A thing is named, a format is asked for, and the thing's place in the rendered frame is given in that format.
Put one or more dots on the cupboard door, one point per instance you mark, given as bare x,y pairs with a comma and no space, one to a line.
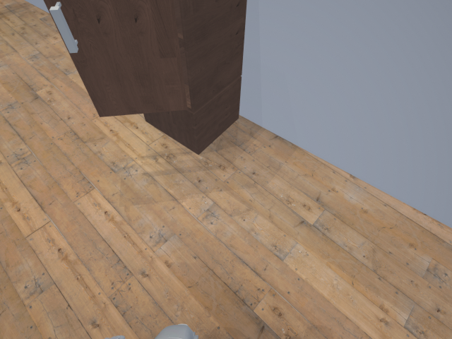
128,54

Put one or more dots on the handle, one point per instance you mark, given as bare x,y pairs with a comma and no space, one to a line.
63,27

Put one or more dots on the left robot thigh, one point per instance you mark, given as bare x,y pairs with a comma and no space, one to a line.
176,332

